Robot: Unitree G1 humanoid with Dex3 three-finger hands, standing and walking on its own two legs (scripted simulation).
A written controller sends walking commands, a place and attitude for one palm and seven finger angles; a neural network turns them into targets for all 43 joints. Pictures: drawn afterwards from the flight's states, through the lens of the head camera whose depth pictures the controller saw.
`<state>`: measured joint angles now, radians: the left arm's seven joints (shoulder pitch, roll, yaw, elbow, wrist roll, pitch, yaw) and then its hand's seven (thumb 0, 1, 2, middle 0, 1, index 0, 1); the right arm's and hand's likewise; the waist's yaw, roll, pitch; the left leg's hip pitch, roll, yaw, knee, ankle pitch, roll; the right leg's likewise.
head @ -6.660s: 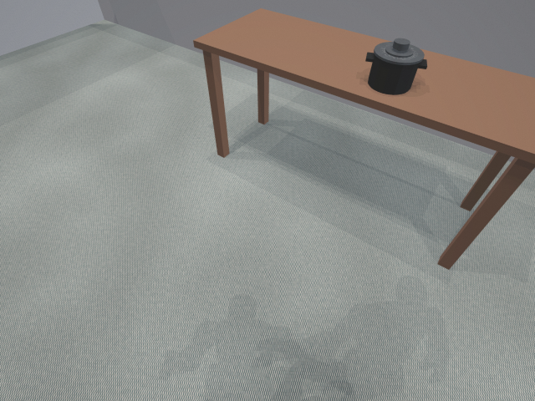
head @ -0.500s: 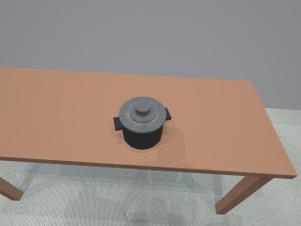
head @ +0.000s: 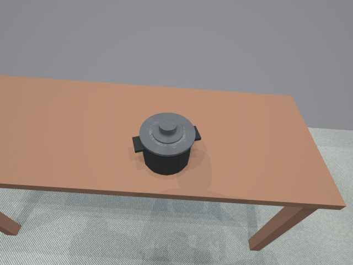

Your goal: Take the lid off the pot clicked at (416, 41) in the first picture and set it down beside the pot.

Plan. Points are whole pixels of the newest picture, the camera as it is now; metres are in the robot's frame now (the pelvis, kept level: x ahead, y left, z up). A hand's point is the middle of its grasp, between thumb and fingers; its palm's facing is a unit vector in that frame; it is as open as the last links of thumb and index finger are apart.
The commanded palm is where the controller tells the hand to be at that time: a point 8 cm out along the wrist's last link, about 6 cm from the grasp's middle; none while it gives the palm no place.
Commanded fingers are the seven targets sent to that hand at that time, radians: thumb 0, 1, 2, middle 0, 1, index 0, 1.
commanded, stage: shuffle to correct the standing spot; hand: left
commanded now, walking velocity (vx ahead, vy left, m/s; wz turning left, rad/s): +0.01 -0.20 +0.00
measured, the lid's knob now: (167, 126) +0.47 +0.05 +0.03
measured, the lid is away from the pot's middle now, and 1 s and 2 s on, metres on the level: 0.00 0.00 0.00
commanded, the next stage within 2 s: come to a stop and stand still in 0.30 s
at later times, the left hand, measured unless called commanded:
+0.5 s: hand out of the picture +0.01 +0.12 -0.19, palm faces +0.02 -0.98 -0.18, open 7.3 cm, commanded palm none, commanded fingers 0.00 0.90 0.90 -0.20 -0.30 -0.20 -0.30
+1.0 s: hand out of the picture -0.01 +0.18 -0.18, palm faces +0.02 -0.98 -0.22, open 7.4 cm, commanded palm none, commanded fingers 0.00 0.90 0.90 -0.20 -0.30 -0.20 -0.30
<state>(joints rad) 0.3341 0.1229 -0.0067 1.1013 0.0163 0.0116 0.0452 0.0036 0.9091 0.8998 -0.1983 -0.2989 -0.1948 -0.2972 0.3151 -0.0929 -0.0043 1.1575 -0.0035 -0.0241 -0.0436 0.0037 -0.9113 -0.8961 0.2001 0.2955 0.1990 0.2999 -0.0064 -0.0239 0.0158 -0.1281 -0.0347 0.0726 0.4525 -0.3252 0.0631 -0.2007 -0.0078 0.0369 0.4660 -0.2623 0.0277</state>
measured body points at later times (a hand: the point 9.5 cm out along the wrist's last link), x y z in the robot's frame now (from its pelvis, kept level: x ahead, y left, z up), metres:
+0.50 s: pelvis +0.01 -0.05 -0.01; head +0.03 -0.03 +0.44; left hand +0.01 +0.17 -0.17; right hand +0.01 -0.28 -0.16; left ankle -0.05 +0.07 -0.74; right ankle -0.01 -0.14 -0.74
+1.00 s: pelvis -0.03 +0.00 +0.00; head -0.03 +0.00 +0.45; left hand -0.01 +0.23 -0.16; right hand -0.01 -0.23 -0.16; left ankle -0.05 +0.07 -0.74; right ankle -0.01 -0.14 -0.74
